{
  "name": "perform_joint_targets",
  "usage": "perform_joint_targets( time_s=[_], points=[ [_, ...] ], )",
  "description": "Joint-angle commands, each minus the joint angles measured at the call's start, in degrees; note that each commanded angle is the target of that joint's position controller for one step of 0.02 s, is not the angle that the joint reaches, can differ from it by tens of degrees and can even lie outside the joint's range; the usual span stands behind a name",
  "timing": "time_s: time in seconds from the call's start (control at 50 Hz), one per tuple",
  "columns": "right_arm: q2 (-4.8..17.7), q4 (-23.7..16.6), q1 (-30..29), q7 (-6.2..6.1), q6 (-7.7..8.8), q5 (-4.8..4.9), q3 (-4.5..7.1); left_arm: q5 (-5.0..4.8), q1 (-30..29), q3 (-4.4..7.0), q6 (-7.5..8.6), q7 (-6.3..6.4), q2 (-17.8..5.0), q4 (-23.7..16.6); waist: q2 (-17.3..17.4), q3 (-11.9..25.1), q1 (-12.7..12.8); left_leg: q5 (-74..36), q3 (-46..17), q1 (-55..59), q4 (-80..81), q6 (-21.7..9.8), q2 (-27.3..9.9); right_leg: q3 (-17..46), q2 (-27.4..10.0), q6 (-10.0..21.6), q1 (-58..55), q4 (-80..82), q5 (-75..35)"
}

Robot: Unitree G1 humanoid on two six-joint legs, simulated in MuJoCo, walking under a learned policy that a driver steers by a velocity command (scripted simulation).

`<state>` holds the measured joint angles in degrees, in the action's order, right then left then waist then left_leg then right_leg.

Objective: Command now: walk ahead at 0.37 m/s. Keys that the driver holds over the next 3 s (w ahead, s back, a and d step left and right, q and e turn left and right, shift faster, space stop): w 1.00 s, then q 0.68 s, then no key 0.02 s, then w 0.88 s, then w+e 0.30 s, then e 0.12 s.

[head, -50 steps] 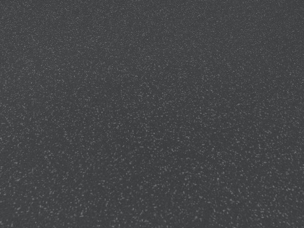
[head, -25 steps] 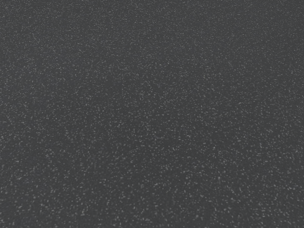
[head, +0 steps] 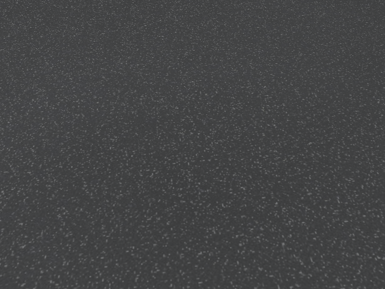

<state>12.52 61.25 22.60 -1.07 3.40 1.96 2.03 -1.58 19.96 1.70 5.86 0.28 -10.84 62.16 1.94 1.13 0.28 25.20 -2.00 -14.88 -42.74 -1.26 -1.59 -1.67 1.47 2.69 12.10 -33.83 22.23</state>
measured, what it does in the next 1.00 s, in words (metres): walks ahead: left foot, then right foot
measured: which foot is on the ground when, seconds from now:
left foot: up 0.00-0.34, down 0.36-0.94, up 0.96-1.00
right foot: down 0.00-0.36, up 0.38-0.90, down 0.92-1.00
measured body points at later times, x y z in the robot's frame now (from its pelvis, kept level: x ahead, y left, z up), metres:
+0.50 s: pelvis +0.26 +0.05 +0.00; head +0.29 +0.06 +0.45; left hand +0.26 +0.31 -0.14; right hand +0.39 -0.20 -0.12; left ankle +0.33 +0.13 -0.73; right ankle +0.12 -0.09 -0.62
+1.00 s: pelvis +0.55 -0.01 +0.00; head +0.58 -0.02 +0.45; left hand +0.73 +0.24 -0.10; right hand +0.52 -0.28 -0.15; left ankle +0.37 +0.13 -0.66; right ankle +0.64 -0.10 -0.73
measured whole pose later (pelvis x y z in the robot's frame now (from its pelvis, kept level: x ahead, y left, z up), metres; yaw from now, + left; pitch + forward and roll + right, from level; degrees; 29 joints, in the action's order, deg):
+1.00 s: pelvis +0.55 -0.01 +0.00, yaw +0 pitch +2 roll +1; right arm 14.9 57.9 21.3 0.0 4.4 1.2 2.2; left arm -0.5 3.7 3.0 6.6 -1.9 -13.6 48.3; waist 0.6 -2.0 -2.3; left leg 27.8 -2.1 -10.5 -55.7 -2.0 0.4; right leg -3.1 0.1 3.5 27.0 -32.3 7.5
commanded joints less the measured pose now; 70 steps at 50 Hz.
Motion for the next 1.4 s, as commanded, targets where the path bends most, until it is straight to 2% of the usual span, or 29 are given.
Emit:
perform_joint_targets(
  time_s=[0.02, 0.06, 0.12, 0.2, 0.26, 0.3, 0.34, 0.36, 0.38, 0.4, 0.42, 0.44, 0.46, 0.52, 0.58, 0.66, 0.74, 0.82, 0.88, 0.92, 0.94, 0.96, 0.98, 1.0, 1.04, 1.08, 1.2, 1.32, 1.4],
  points=[
    [4.79, -9.06, -12.39, 0.7, 4.11, 0.36, 0.57, 1.4, 17.9, 1.78, 1.37, -0.51, -9.64, 2.65, -10.88, -7.22, 6.05, 3.71, -1.91, -39.25, -27.21, -1.97, 1.0, 38.4, -22.97, 13.54, -24.63, 20.34, -9.57],
    [4.5, -9.04, -12.29, 1.67, 4.75, 0.54, 0.65, 1.26, 12.9, 0.91, 1.27, -0.97, -7.55, 0.63, -5.81, -7.32, 3.37, -4.1, -1.21, -43.44, -30.48, -3.63, -2.36, 27.56, -20.05, 11.14, -24.81, 20.52, -17.66],
    [3.42, -10.43, -15.21, 2.65, 4.17, -0.14, 0.95, 1.39, 12.71, -0.61, -0.55, -0.37, -3.7, 0.2, -6.57, -7.18, 2.49, -10.44, 1.99, -39.45, -23.5, -2.62, -4.74, 15.36, -15.1, 7.55, -20.59, 23.49, -26.68],
    [0.27, -15.12, -25.48, 3.27, 3.23, -0.68, -0.85, 1.64, 9.4, -0.23, -0.97, 1.43, -7.97, -2.63, -6.73, -9.55, 2.82, -23.55, 6.23, -22.48, 0.03, 0.08, -1.46, 6.7, -10.51, 6.79, -4.09, 29.22, -24.15],
    [3.44, -17.27, -28.63, 3.4, 2.69, -0.06, -0.44, 0.34, 11.52, 0.86, -0.41, 1.66, -10.42, -1.91, -8.38, -10.45, 2.14, -26.04, 5.42, -17.8, 7.97, -1.13, -0.29, 6.64, -13.5, 6.87, -7.15, 30.7, -24.89],
    [5.91, -17.71, -27.61, 3.57, 2.9, -0.12, 0.46, 0.34, 11.16, 1.32, -0.65, 1.55, -10.68, -1.9, -8.4, -8.61, 0.2, -25.27, 5.1, -15.22, 11.27, -3.0, 0.83, 5.79, -15.05, 5.5, -13.3, 25.9, -37.09],
    [9.1, -14.96, -16.98, 3.33, 2.81, -0.03, 2.37, 1.39, 9.95, 1.81, -1.74, 1.38, -11.41, -2.33, -10.23, -0.37, -5.59, -22.1, 6.8, -2.35, 9.85, -5.39, 3.99, 3.4, -14.37, 3.62, -16.28, 11.53, -58.08],
    [11.23, -12.12, -7.65, 2.97, 2.44, 0.24, 3.59, 1.81, 9.22, 1.59, -2.17, 1.2, -10.94, -3.06, -9.85, 5.04, -9.86, -21.96, 6.17, 10.52, 9.96, -7.01, 3.59, 2.05, -12.17, 2.06, -11.1, -0.55, -58.74],
    [15.88, -10.23, 1.64, 2.33, 1.96, -0.52, 4.69, 2.98, 10.05, 0.53, -2.12, 0.91, -8.02, -4.79, -0.97, 13.0, -11.52, -17.47, -9.42, 27.89, 9.52, -10.57, -8.92, 0.47, -8.0, 0.65, 3.08, -20.15, -37.36],
    [17.3, -9.01, 3.82, 3.21, 2.08, -1.78, 4.51, 1.69, 18.24, -1.73, -0.73, 0.05, 1.74, -4.38, 16.26, 22.97, -5.9, -1.25, -40.15, 40.7, 21.88, -19.91, -21.58, 5.74, 2.94, -1.73, 19.97, -39.5, 8.04],
    [11.81, -9.27, 0.05, 3.36, 2.4, -1.39, 3.1, -0.01, 12.5, -0.26, 0.96, -0.25, -4.77, -4.93, 10.47, 16.06, -6.91, 2.4, -42.94, 34.86, 28.15, -16.76, -19.06, 10.86, 0.1, -0.1, 25.82, -46.33, 8.37],
    [9.38, -10.09, -5.68, 3.25, 2.78, -1.07, 2.44, -1.4, 5.61, 0.74, 1.78, -0.31, -8.27, -7.28, 6.55, 6.59, -5.56, -2.09, -32.91, 25.49, 28.5, -14.25, -17.76, 8.66, -2.74, 0.95, 29.21, -46.79, 3.32],
    [8.4, -11.2, -10.85, 3.41, 3.23, -1.32, 2.0, -1.07, 2.29, 0.9, 2.03, 0.22, -8.79, -8.07, -0.53, 3.19, -3.49, -10.83, -25.21, 15.84, 29.65, -13.12, -16.06, 7.67, -6.02, 1.19, 25.89, -44.06, -2.56],
    [5.33, -10.2, -13.65, 3.89, 3.82, -2.51, 1.18, 0.08, 3.8, 1.73, 0.04, 0.9, -6.39, -7.99, 1.28, 0.51, 1.43, -17.9, -13.16, 2.97, 33.92, -12.31, -10.99, 7.22, -10.01, 1.16, 17.92, -37.0, -7.31],
    [7.17, -8.42, -10.57, 2.98, 4.0, -2.16, 1.4, 0.62, -0.33, 2.19, -1.18, 1.2, -6.45, -9.92, 1.23, -3.14, 1.77, -18.72, -8.99, -0.1, 37.37, -13.44, -10.41, 5.84, -11.17, -0.31, 21.85, -30.5, -10.28],
    [9.11, -7.38, -5.99, 1.29, 3.26, -2.04, 1.79, 1.37, -10.27, 2.43, -0.82, 0.82, -6.71, -13.33, -0.1, -4.75, -0.63, -21.7, -6.09, 4.15, 38.19, -12.46, -9.83, 4.94, -11.06, -2.24, 28.82, -16.15, -22.55],
    [10.05, -6.18, -1.34, 0.73, 2.72, -1.27, 1.87, 0.89, -18.85, 1.68, -0.19, -0.22, -5.47, -15.56, 0.16, -5.42, -3.69, -23.18, -2.19, 7.01, 37.59, -10.55, -8.49, 1.92, -8.01, -2.53, 25.52, -3.09, -29.88],
    [10.37, -4.38, 2.69, 0.59, 1.54, -0.97, 2.18, 0.35, -24.65, 1.27, 0.3, -1.7, -5.93, -18.18, 0.45, -6.76, -5.21, -24.89, -2.61, 15.71, 33.8, -10.25, -11.69, 1.95, -6.8, -1.44, 27.5, 2.67, -25.75],
    [11.54, -4.4, 1.66, 0.37, 0.63, -0.9, 2.78, 0.2, -22.35, 1.91, 0.83, -2.51, -8.13, -18.68, 2.31, -4.71, -2.48, -35.4, -2.94, 20.0, 28.31, -8.77, -13.58, 0.95, -4.92, 0.95, 22.14, 5.26, -19.05],
    [10.77, -5.33, -0.63, 0.4, 0.08, -1.26, 2.4, 0.32, -8.02, 4.24, 0.95, -2.13, -12.44, -14.59, 2.63, 4.2, 4.95, -51.53, 0.69, 16.59, 11.78, -6.3, -9.44, -1.6, -1.63, 4.0, 1.73, 6.36, -18.87],
    [8.74, -6.95, -0.28, 0.4, 0.19, -2.25, 1.36, 1.11, 3.39, 5.55, 0.81, -1.55, -17.07, -12.25, -2.85, 13.41, 8.52, -37.98, 3.38, 4.26, -6.47, -4.18, -5.92, 9.97, -11.9, 8.03, -17.14, 4.4, -19.72],
    [0.56, -7.1, 7.07, 1.09, 1.56, -1.93, -0.86, 1.5, 7.02, 6.23, 0.45, -1.88, -20.59, -10.7, -18.5, 20.58, 4.34, 1.25, 2.55, -19.15, -26.1, -0.49, 5.3, 38.44, -24.44, 17.09, -35.94, 11.51, -7.73],
    [6.59, -6.47, 3.98, 1.3, 3.03, -0.46, 0.38, 1.16, 6.24, 4.59, 0.5, -1.94, -14.73, -11.15, -13.86, 19.8, 6.28, 7.14, -5.59, -25.64, -33.39, -1.54, 3.11, 43.24, -23.72, 15.72, -35.42, 15.94, -3.09],
    [9.94, -8.37, -1.68, 1.48, 3.93, 0.81, 1.31, 1.01, 0.95, 3.76, 0.59, -1.72, -12.27, -12.14, -11.31, 11.18, 5.48, 2.56, -4.63, -29.39, -34.32, -2.49, 0.06, 33.89, -21.92, 12.94, -28.07, 16.58, -6.67],
    [9.28, -8.54, -5.66, 0.57, 3.55, -0.08, 1.78, 2.09, -7.87, 2.82, 0.76, -1.8, -9.47, -13.9, -3.57, 2.95, 1.73, -4.63, -2.87, -23.19, -29.05, -1.43, -4.06, 19.15, -18.61, 10.72, -10.88, 18.51, -30.33],
    [6.55, -7.31, -2.01, 0.18, 1.44, -0.24, 1.98, 2.92, -9.11, 2.26, 1.29, -2.08, -7.26, -12.86, -5.1, 2.07, -1.46, -5.92, -3.58, -15.96, -25.3, -0.71, -4.87, 10.36, -16.1, 9.41, -3.9, 19.86, -43.26],
    [4.87, -11.34, -7.71, 0.27, -0.82, -1.42, 2.15, 2.85, -11.05, 2.98, 0.28, 0.86, -10.97, -11.9, -6.46, 0.44, -2.56, -20.12, -0.45, -15.69, -7.35, 1.52, -3.34, -3.35, -13.55, 8.56, -0.44, 21.64, -50.63],
    [5.67, -16.5, -15.49, 2.21, -1.68, -1.61, 2.52, 1.47, -9.13, 3.67, -2.55, 2.56, -12.97, -11.06, -6.02, 0.64, 0.57, -21.71, 2.48, -16.32, 3.81, 0.58, -2.54, -5.25, -16.64, 8.16, -8.94, 17.61, -45.65],
    [7.24, -18.22, -12.94, 3.46, -1.72, -1.46, 3.66, 0.2, -11.45, 4.38, -4.5, 3.29, -13.9, -12.45, -6.24, 1.26, -1.73, -15.87, 5.73, -11.73, 10.6, -2.7, 0.59, -5.84, -17.04, 5.15, -10.83, 5.88, -48.94]
  ],
)
Next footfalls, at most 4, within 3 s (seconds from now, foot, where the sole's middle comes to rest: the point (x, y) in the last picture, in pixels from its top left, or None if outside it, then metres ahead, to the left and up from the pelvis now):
0.36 left None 0.37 0.13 -0.76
0.92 right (237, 246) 0.68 -0.11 -0.76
1.44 left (178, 212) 0.83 0.12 -0.76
1.88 right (234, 207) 0.85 -0.11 -0.76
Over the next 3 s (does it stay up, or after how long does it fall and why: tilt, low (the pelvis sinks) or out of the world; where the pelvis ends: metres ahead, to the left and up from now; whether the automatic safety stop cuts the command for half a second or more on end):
stays up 1.26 0.19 0.01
